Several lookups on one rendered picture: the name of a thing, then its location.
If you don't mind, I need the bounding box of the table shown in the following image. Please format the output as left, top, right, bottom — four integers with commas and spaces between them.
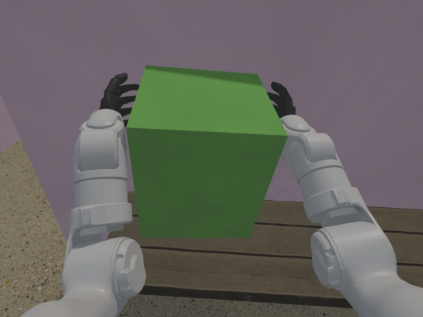
107, 192, 423, 308

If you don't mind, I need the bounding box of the right robot upper arm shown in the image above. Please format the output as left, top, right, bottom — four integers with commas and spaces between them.
311, 220, 423, 317

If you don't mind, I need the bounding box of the left robot upper arm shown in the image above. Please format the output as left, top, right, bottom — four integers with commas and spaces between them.
20, 237, 146, 317

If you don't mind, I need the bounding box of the robot right hand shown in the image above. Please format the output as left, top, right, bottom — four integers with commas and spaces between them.
267, 82, 295, 118

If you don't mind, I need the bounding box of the robot left hand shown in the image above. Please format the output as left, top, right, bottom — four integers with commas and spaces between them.
99, 73, 139, 127

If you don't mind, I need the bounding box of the left robot forearm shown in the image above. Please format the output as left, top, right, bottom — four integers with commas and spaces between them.
61, 109, 133, 288

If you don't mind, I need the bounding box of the right robot forearm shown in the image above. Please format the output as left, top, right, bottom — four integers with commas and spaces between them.
280, 115, 397, 270

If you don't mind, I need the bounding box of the carton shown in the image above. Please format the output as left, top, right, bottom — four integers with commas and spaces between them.
126, 65, 288, 238

